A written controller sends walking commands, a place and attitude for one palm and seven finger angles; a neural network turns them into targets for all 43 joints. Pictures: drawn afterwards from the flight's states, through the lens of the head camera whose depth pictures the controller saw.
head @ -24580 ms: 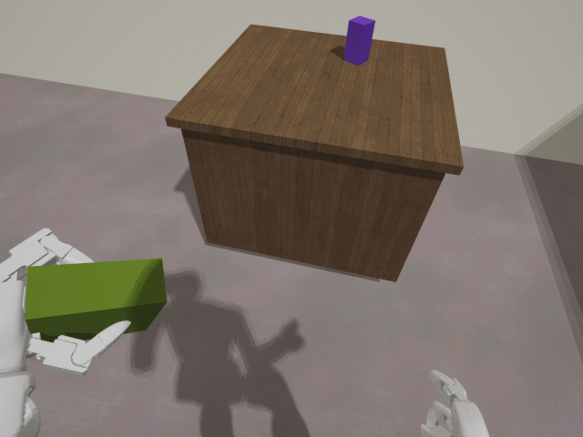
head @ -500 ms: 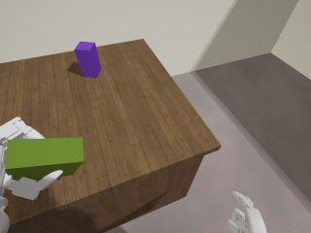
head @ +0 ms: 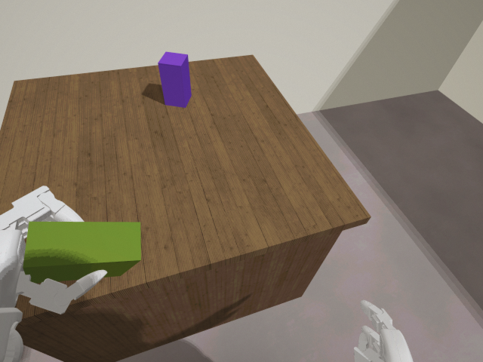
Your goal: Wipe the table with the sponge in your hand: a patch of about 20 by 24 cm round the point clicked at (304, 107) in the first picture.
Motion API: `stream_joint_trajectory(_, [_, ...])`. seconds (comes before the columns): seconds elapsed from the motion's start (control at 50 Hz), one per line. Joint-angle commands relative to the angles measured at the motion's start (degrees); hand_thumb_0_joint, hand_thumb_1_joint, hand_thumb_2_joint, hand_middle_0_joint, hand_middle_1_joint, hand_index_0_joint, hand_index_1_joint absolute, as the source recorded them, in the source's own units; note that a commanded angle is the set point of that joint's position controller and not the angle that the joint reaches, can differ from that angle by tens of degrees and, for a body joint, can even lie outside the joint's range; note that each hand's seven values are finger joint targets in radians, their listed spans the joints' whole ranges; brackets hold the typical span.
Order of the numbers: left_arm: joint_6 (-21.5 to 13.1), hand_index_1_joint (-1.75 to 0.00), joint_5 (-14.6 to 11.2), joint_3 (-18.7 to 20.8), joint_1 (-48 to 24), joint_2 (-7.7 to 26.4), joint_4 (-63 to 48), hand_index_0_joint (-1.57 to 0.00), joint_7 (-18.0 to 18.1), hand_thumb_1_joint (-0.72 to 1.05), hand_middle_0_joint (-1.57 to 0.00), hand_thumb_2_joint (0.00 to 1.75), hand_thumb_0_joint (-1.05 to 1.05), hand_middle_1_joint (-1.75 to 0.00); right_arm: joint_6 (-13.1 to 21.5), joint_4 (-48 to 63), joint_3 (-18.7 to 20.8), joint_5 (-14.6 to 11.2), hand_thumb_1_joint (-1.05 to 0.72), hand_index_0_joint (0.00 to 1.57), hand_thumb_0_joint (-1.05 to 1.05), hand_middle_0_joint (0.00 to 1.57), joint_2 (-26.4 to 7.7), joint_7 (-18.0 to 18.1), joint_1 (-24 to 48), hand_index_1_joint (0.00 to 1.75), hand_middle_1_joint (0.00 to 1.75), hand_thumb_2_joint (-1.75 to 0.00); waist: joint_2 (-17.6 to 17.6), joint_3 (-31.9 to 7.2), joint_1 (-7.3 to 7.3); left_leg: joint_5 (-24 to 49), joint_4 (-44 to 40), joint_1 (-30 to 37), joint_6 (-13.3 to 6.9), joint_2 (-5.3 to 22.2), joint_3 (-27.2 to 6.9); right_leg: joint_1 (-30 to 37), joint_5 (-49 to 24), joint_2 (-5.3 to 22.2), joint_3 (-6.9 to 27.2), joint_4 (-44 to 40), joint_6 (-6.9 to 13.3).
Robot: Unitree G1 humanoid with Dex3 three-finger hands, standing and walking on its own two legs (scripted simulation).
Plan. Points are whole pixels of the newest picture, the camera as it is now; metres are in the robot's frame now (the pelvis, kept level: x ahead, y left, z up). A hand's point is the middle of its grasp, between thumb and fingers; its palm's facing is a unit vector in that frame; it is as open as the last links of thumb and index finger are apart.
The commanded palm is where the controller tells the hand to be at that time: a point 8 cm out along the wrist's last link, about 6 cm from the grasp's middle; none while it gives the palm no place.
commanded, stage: come to a stop and stand still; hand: left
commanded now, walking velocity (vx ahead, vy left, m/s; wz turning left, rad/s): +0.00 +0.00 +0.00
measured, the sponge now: (98, 253) +0.22 +0.21 +0.12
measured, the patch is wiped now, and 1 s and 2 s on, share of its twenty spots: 0.00 0.00 0.00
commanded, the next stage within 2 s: look again from close up in 1.26 s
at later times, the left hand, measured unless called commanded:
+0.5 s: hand (17, 228) +0.23 +0.30 +0.16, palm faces +0.40 -0.84 -0.37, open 9.2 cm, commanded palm +0.16 +0.33 +0.18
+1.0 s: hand (45, 225) +0.23 +0.27 +0.15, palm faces +0.36 -0.85 -0.38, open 9.2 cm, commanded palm +0.18 +0.31 +0.18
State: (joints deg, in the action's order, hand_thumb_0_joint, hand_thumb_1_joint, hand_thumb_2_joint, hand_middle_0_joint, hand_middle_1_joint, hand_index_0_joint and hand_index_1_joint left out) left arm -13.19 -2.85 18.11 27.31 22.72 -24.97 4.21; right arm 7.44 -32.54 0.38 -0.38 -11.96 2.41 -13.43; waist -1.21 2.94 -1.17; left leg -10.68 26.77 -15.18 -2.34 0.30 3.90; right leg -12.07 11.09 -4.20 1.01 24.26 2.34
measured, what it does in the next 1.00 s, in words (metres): stands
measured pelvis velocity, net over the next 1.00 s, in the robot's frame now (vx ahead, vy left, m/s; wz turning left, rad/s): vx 0.02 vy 0.02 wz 0.01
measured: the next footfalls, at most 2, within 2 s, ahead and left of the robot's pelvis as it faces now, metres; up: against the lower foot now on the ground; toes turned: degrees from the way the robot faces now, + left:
none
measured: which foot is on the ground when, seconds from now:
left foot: down 0.00-1.00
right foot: down 0.00-1.00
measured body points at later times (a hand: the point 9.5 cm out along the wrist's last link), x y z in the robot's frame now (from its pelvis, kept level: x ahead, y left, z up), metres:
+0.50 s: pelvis +0.01 +0.04 +0.00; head +0.03 +0.07 +0.45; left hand +0.20 +0.34 +0.18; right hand +0.19 -0.16 -0.06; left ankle +0.04 +0.09 -0.74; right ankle +0.02 -0.09 -0.74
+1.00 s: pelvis +0.02 +0.02 +0.00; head +0.04 +0.04 +0.45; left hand +0.21 +0.31 +0.17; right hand +0.21 -0.20 -0.06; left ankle +0.04 +0.09 -0.74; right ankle +0.02 -0.09 -0.74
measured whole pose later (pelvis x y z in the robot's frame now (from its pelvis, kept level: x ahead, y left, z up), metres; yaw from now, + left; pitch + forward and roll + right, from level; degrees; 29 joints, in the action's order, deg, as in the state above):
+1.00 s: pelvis +0.02 +0.02 +0.00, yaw +1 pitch +0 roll -1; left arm -11.5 -2.3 18.9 24.9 21.2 -25.7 5.9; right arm 7.3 -32.9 -1.2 -0.1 -11.3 2.5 -10.8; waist -1.0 2.7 -1.3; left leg -10.4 23.4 -13.2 -4.0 -1.6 4.0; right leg -9.6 10.7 -2.3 1.2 20.4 0.5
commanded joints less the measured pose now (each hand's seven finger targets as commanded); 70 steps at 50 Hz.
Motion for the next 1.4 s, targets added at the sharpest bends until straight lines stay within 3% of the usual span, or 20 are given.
stream_joint_trajectory(0.0, [-4.4,-1.6,0.3,8.3,-14.6,9.4,-11.7,-1.2,2.3,0.1,-1.2,1.3,0.0,-1.6,5.1,9.1,0.9,-0.4,-0.9,0.2,0.0,0.2,-6.7,0.8,7.3,0.3,0.3,-0.9,8.0,-4.5,-0.42,-18.0,-12.7,2.3,-0.8,6.4,-10.6,-2.7,9.5,4.8,6.1,-4.6,-1.1])
stream_joint_trajectory(0.06, [-4.0,-1.6,1.8,5.6,-15.9,6.8,-10.5,-1.2,2.5,0.1,-1.2,1.3,0.0,-1.6,6.0,8.7,1.0,-0.4,-0.9,0.2,0.0,0.2,-7.0,0.3,6.1,0.3,0.3,-0.9,7.7,-6.1,-0.73,-24.4,-16.6,-4.4,-2.2,9.6,-12.8,4.8,4.7,4.0,2.8,3.0,-1.9])
stream_joint_trajectory(0.1, [-3.5,-1.6,2.3,5.4,-14.5,6.5,-11.0,-1.2,2.6,0.1,-1.2,1.3,0.0,-1.6,6.4,8.5,0.8,-0.4,-0.9,0.2,0.0,0.2,-6.7,-0.3,6.7,0.3,0.3,-0.9,7.1,-7.3,-0.94,-21.7,-15.7,-2.1,-1.6,9.5,-11.7,4.2,2.9,4.2,2.3,2.6,-2.0])
stream_joint_trajectory(0.18, [-3.5,-1.6,3.4,5.4,-14.9,6.2,-12.2,-1.2,2.8,0.1,-1.2,1.3,0.0,-1.6,6.1,8.1,1.0,0.0,-0.9,0.2,0.0,0.2,-7.0,-1.1,5.8,0.3,0.3,-0.9,7.5,-5.1,-0.65,-25.4,-17.4,-6.0,-0.9,10.0,-13.0,5.2,3.3,3.6,1.7,3.2,-1.8])
stream_joint_trajectory(0.2, [-3.6,-1.6,3.3,7.5,-14.3,8.3,-13.2,-1.2,3.0,0.1,-1.2,1.3,0.0,-1.6,6.0,7.9,0.8,0.1,-0.9,0.2,0.0,0.2,-6.8,-1.1,6.4,0.3,0.3,-0.9,7.9,-5.9,-0.77,-23.1,-16.8,-4.4,-0.5,9.6,-12.4,4.9,2.5,3.8,1.6,2.2,-1.9])
stream_joint_trajectory(0.22, [-3.6,-1.6,3.1,7.0,-13.6,7.2,-12.3,-1.2,3.0,0.1,-1.2,1.3,0.0,-1.6,5.8,7.9,0.7,0.2,-0.9,0.2,0.0,0.2,-6.5,-1.1,6.0,0.3,0.3,-0.9,5.9,-6.1,-0.68,-21.1,-15.7,-3.8,-0.3,9.3,-12.2,4.9,1.9,4.1,1.5,1.1,-1.8])
stream_joint_trajectory(0.3, [-4.0,-1.6,2.8,8.8,-13.4,8.6,-13.5,-1.2,3.0,0.1,-1.2,1.3,0.0,-1.6,5.3,7.9,0.6,0.3,-0.9,0.2,0.0,0.2,-6.4,-1.1,6.4,0.3,0.3,-0.9,8.4,-6.7,-0.54,-14.3,-14.9,-0.1,1.8,8.3,-11.4,3.8,0.3,3.9,1.6,-0.6,-1.4])
stream_joint_trajectory(0.4, [-3.7,-1.6,1.9,7.9,-11.0,7.7,-13.9,-1.2,2.7,0.1,-1.2,1.3,0.0,-1.6,5.0,8.4,0.7,0.0,-0.9,0.2,0.0,0.2,-6.1,-0.9,6.7,0.3,0.3,-0.9,7.0,-9.4,-0.43,-0.6,-11.4,6.7,3.5,7.4,-9.5,2.7,-3.7,4.7,1.7,-2.4,-1.3])
stream_joint_trajectory(0.56, [-3.3,-1.6,1.3,6.4,-10.1,7.1,-14.7,-1.2,2.6,0.1,-1.2,1.3,0.0,-1.6,4.2,8.6,1.3,0.0,-0.9,0.2,0.0,0.2,-6.9,-0.6,6.4,0.3,0.3,-0.9,6.4,-10.2,-0.32,6.3,-9.6,8.2,4.0,7.2,-8.7,3.1,-5.9,5.3,2.2,-2.5,-1.1])
stream_joint_trajectory(0.6, [-3.2,-1.6,1.4,8.1,-9.9,9.0,-15.7,-1.2,3.0,0.1,-1.2,1.3,0.0,-1.6,4.1,8.6,1.2,-0.2,-0.9,0.2,0.0,0.2,-6.7,-0.3,7.3,0.3,0.3,-0.9,8.2,-9.9,-0.43,7.8,-9.4,8.6,4.4,7.0,-8.8,2.8,-6.1,5.5,2.3,-2.6,-1.0])
stream_joint_trajectory(0.62, [-3.2,-1.6,1.0,7.1,-9.0,7.5,-14.4,-1.2,2.7,0.1,-1.2,1.3,0.0,-1.6,3.7,8.5,1.0,0.2,-0.9,0.2,0.0,0.2,-6.8,-0.3,6.6,0.3,0.3,-0.9,6.9,-9.8,-0.43,7.3,-9.7,7.7,4.2,6.9,-8.8,3.3,-6.1,5.2,1.8,-2.6,-1.1])
stream_joint_trajectory(0.7, [-3.0,-1.6,0.7,9.0,-7.6,9.3,-15.4,-1.2,3.1,0.1,-1.2,1.3,0.0,-1.6,3.7,8.8,1.3,-0.3,-0.9,0.2,0.0,0.2,-6.7,0.0,7.3,0.3,0.3,-0.9,6.3,-10.4,-0.4,8.6,-8.0,8.4,3.9,6.3,-8.3,3.6,-8.2,6.0,3.1,-3.7,-0.9])
stream_joint_trajectory(0.76, [-2.9,-1.6,0.2,7.8,-6.8,7.9,-14.0,-1.2,2.7,0.1,-1.2,1.3,0.0,-1.6,3.3,8.9,1.4,-0.1,-0.9,0.2,0.0,0.2,-6.9,0.1,6.8,0.3,0.3,-0.9,4.6,-10.3,-0.23,6.6,-7.6,7.7,3.0,5.7,-8.0,3.7,-8.9,6.3,3.9,-4.9,-0.8])
stream_joint_trajectory(0.8, [-2.6,-1.6,0.3,8.9,-6.7,9.2,-14.8,-1.2,3.0,0.1,-1.2,1.3,0.0,-1.6,3.3,8.8,1.4,-0.3,-0.9,0.2,0.0,0.2,-6.8,0.3,7.5,0.3,0.3,-0.9,5.4,-10.7,-0.19,8.2,-7.0,8.7,3.0,5.4,-7.9,3.4,-10.2,6.5,4.4,-5.2,-0.7])
stream_joint_trajectory(0.84, [-2.6,-1.6,0.0,7.2,-7.2,7.7,-14.5,-1.2,2.7,0.1,-1.2,1.3,0.0,-1.6,3.2,9.0,1.5,-0.3,-0.9,0.2,0.0,0.2,-7.0,0.3,7.2,0.3,0.3,-0.9,6.0,-10.6,-0.02,7.6,-7.4,8.5,2.8,5.2,-8.1,3.3,-9.7,6.4,4.6,-5.3,-0.6])
stream_joint_trajectory(0.9, [-2.3,-1.6,0.1,8.5,-7.0,9.3,-14.7,-1.2,2.9,0.1,-1.2,1.3,0.0,-1.6,3.2,8.9,1.3,-0.4,-0.9,0.2,0.0,0.2,-6.8,0.6,7.9,0.3,0.3,-0.9,5.3,-10.2,-0.2,7.8,-7.4,8.8,2.6,5.2,-8.0,2.7,-9.8,6.5,4.5,-5.7,-0.9])
stream_joint_trajectory(0.92, [-2.3,-1.6,-0.2,7.1,-6.7,7.6,-13.6,-1.2,2.7,0.1,-1.2,1.3,0.0,-1.6,2.9,8.6,1.0,0.0,-0.9,0.2,0.0,0.2,-7.0,0.6,7.5,0.3,0.3,-0.9,4.0,-10.3,-0.19,6.9,-7.5,8.1,2.1,5.1,-8.0,3.1,-9.5,6.3,4.2,-6.0,-1.0])
stream_joint_trajectory(1.0, [-1.9,-1.6,-0.1,8.4,-6.8,9.0,-14.1,-1.2,2.9,0.1,-1.2,1.3,0.0,-1.6,2.8,8.7,1.3,-0.4,-0.9,0.2,0.0,0.2,-6.8,0.8,8.0,0.3,0.3,-0.9,4.7,-9.9,-0.07,5.9,-7.3,8.2,1.9,4.8,-7.9,2.6,-9.4,6.7,5.2,-6.7,-0.8])
stream_joint_trajectory(1.02, [-2.0,-1.6,-0.3,6.9,-6.6,7.6,-13.3,-1.2,2.6,0.1,-1.2,1.3,0.0,-1.6,2.6,8.7,1.0,0.0,-0.9,0.2,0.0,0.2,-7.0,0.8,7.7,0.3,0.3,-0.9,3.7,-9.7,-0.12,5.1,-7.5,7.8,1.4,4.6,-7.8,2.5,-9.1,6.5,5.0,-7.1,-0.9])
stream_joint_trajectory(1.38, [-1.2,-1.6,-0.5,7.2,-5.8,8.3,-14.0,-1.2,2.7,0.1,-1.2,1.3,0.0,-1.6,2.5,9.0,1.3,-0.4,-0.9,0.2,0.0,0.2,-6.9,1.1,7.4,0.3,0.3,-0.9,4.4,-10.3,0.04,5.1,-7.6,8.2,1.2,4.5,-7.9,2.8,-9.2,6.5,5.2,-7.6,-1.0])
